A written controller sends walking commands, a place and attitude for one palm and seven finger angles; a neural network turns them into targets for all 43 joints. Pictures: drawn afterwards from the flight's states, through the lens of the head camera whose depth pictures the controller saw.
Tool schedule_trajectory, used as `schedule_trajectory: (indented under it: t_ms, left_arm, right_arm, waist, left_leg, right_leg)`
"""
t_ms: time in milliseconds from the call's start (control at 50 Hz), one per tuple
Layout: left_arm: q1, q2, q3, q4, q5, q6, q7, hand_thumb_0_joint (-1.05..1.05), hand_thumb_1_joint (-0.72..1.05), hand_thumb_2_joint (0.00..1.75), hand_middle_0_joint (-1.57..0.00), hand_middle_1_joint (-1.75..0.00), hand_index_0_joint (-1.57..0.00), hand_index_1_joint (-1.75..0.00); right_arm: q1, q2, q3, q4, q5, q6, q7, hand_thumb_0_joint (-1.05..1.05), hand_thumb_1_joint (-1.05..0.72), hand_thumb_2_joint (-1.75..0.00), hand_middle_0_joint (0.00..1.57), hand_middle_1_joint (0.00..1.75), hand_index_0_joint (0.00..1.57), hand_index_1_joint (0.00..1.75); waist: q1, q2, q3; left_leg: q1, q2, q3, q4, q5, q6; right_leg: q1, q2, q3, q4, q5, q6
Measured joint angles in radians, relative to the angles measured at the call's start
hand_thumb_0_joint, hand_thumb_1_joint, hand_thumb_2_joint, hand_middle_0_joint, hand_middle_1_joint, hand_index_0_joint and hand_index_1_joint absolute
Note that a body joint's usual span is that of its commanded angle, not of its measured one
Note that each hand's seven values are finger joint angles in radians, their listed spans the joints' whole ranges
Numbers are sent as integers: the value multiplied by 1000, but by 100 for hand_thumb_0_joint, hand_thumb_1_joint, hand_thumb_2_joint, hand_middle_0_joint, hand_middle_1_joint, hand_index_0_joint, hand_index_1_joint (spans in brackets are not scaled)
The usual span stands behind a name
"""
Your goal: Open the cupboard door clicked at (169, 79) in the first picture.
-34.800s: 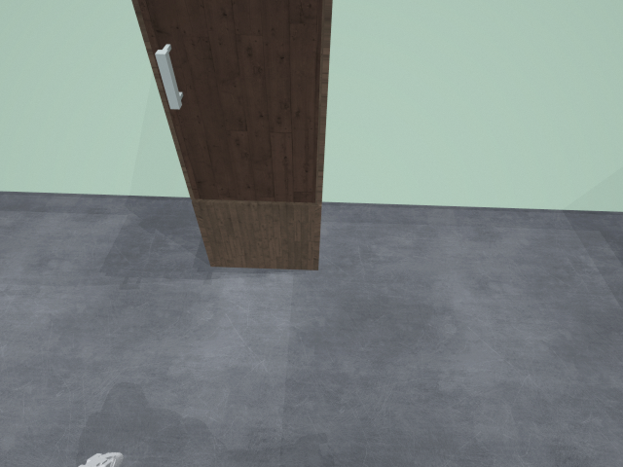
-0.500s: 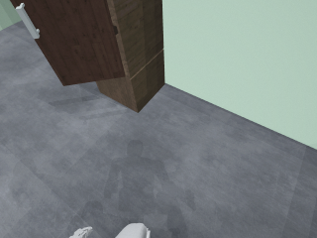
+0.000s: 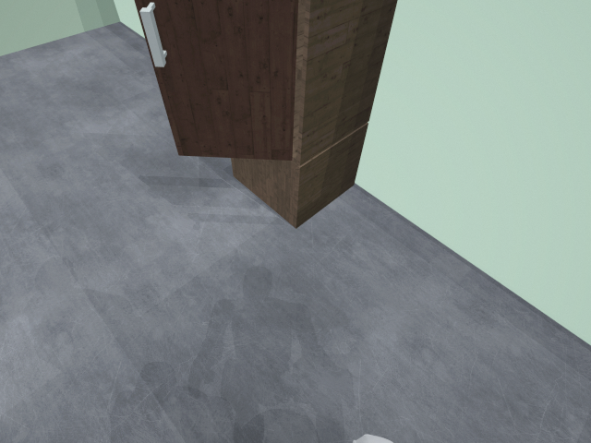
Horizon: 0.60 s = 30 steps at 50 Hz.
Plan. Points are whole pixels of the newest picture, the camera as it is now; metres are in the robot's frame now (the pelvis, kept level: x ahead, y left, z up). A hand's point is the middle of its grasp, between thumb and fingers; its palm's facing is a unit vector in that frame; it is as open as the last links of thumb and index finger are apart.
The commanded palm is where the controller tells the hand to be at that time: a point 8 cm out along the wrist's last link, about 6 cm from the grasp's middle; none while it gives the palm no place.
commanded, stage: take the last steps up to it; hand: left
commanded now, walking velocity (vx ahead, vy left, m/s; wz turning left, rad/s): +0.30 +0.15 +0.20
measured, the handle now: (156, 35) +0.98 +0.44 +0.05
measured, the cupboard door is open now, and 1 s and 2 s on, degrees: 44 44 44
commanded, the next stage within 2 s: come to a stop and stand still in 1.04 s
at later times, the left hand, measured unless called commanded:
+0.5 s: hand out of the picture +0.09 +0.20 -0.17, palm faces +0.21 -0.96 -0.21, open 7.3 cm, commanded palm none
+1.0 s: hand (160, 273) +0.42 +0.30 -0.16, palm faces +0.08 -0.97 -0.23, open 7.3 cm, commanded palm none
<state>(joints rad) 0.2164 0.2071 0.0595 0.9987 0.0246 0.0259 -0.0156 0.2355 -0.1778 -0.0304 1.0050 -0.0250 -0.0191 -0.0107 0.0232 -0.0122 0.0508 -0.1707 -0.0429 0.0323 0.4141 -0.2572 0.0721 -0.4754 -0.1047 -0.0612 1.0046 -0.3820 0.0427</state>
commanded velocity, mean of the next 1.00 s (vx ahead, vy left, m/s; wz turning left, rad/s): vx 0.28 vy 0.11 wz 0.01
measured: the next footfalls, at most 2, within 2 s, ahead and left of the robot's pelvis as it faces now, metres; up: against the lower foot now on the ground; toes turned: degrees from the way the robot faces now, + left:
right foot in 0.18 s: +0.12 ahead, -0.13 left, +0.00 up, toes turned -5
left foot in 0.58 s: +0.28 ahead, +0.20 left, +0.00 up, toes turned +15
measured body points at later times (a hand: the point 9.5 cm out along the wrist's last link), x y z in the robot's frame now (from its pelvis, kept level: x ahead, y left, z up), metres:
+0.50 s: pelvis +0.14 +0.02 +0.00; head +0.17 +0.03 +0.45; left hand +0.08 +0.25 -0.15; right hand +0.23 -0.21 -0.15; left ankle +0.21 +0.19 -0.70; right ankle +0.08 -0.13 -0.74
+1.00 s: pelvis +0.32 +0.11 -0.01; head +0.35 +0.09 +0.44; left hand +0.41 +0.35 -0.14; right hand +0.30 -0.12 -0.18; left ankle +0.24 +0.19 -0.74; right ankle +0.39 +0.02 -0.74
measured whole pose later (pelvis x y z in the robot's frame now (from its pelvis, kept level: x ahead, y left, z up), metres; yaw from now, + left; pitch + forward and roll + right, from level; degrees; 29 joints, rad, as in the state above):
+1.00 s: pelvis +0.32 +0.11 -0.01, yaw +4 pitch +0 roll +3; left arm 0.12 0.17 0.05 0.98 0.03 -0.01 -0.01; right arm 0.35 -0.17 -0.04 1.11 -0.04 -0.04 -0.01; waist -0.01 0.00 0.05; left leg -0.07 -0.03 0.21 0.40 -0.33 0.04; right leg -0.41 -0.09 -0.10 0.65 -0.24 -0.01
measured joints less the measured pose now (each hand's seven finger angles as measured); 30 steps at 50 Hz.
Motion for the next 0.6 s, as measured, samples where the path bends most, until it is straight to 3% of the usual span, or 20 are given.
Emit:
schedule_trajectory:
  t_ms: [100, 160, 180, 240, 280, 320, 420, 500, 560, 600]
  left_arm:
    - [-48, -19, -7, -20, 0, -10, -3, 1, 91, 89, -20, -30, -20, -30]
    - [-65, -27, -9, -32, 1, -29, -4, 1, 91, 89, -20, -30, -20, -30]
    - [-67, -28, -10, -39, 3, -43, -4, 1, 91, 89, -20, -30, -20, -30]
    - [-67, -54, -13, -41, 0, -70, 8, 1, 91, 89, -20, -30, -20, -30]
    - [-39, -65, -14, -34, -2, -77, 19, 1, 91, 89, -20, -30, -20, -30]
    - [-6, -67, -3, -16, -6, -83, 35, 0, 92, 89, -21, -30, -21, -30]
    - [68, -39, -2, 48, 0, -88, 30, 0, 94, 89, -21, -30, -21, -30]
    - [122, -36, -9, 91, 6, -84, 22, 0, 93, 89, -21, -30, -20, -30]
    - [168, -35, -7, 117, 8, -71, 20, 1, 92, 89, -21, -30, -20, -30]
    - [193, -37, -5, 131, 2, -53, 16, 1, 91, 89, -21, -30, -20, -30]
  right_arm:
    - [69, -5, -4, 38, -4, 4, 5, 1, -92, -90, 21, 30, 20, 30]
    - [107, -7, -6, 59, -2, 8, 6, 1, -91, -90, 21, 30, 20, 30]
    - [125, -6, -7, 64, 3, 8, 7, 1, -91, -90, 21, 30, 20, 29]
    - [124, -19, -15, 93, 2, 31, 14, 1, -91, -90, 21, 30, 20, 29]
    - [105, -24, -22, 101, -3, 47, 21, 1, -91, -90, 20, 30, 20, 29]
    - [80, -25, -28, 92, -6, 53, 28, 1, -91, -90, 20, 30, 20, 29]
    - [17, -22, -36, 52, -4, 46, 45, 1, -91, -90, 20, 30, 20, 29]
    - [-40, -27, -31, 25, 0, 35, 56, 1, -91, -90, 20, 30, 20, 29]
    - [-76, -29, -24, 3, 0, 15, 59, 1, -91, -90, 20, 30, 20, 29]
    - [-91, -33, -23, -19, -6, -15, 51, 1, -91, -90, 20, 30, 20, 29]
  waist:
    - [-25, 17, -5]
    - [-37, 26, -5]
    - [-39, 24, -9]
    - [-40, 54, 9]
    - [-36, 50, 6]
    - [-35, 41, -3]
    - [-25, 10, -9]
    - [8, -3, 4]
    - [31, -15, 9]
    - [24, -11, 10]
  left_leg:
    - [40, -15, -8, -18, -22, -4]
    - [43, -20, -11, 42, -78, -16]
    - [23, -26, -12, 102, -112, -19]
    - [-108, -7, -19, 471, -225, -41]
    - [-207, 18, -9, 645, -161, -58]
    - [-289, 57, -5, 700, -80, -78]
    - [-381, 132, 10, 546, 40, -110]
    - [-351, 134, 40, 331, 53, -105]
    - [-274, 109, 74, 189, 37, -87]
    - [-244, 100, 86, 161, 100, -61]
  right_leg:
    - [45, 9, -11, -218, 19, -1]
    - [130, 31, -32, -387, 67, -9]
    - [163, 29, -34, -445, 94, -25]
    - [195, 28, -73, -404, 82, -52]
    - [238, 20, -87, -443, 75, -48]
    - [282, 15, -97, -507, 92, -35]
    - [378, -14, -127, -625, 105, -11]
    - [431, -47, -142, -635, 69, 30]
    - [449, -79, -139, -580, 5, 68]
    - [392, -96, -114, -395, -83, 43]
